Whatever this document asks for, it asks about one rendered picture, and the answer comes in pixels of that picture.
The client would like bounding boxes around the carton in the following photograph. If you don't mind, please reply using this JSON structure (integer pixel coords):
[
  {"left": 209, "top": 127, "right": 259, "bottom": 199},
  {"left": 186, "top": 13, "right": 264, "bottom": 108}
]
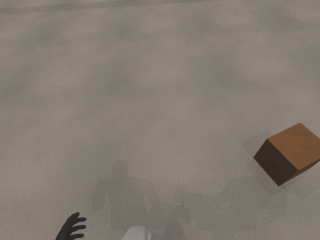
[{"left": 253, "top": 123, "right": 320, "bottom": 186}]

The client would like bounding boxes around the left robot hand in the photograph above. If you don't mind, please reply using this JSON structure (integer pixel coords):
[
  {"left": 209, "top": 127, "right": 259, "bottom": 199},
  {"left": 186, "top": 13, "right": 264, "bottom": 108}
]
[{"left": 55, "top": 212, "right": 87, "bottom": 240}]

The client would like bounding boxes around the robot left thigh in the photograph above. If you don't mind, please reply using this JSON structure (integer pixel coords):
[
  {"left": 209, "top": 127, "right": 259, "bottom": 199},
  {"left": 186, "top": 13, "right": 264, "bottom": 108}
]
[{"left": 121, "top": 226, "right": 151, "bottom": 240}]

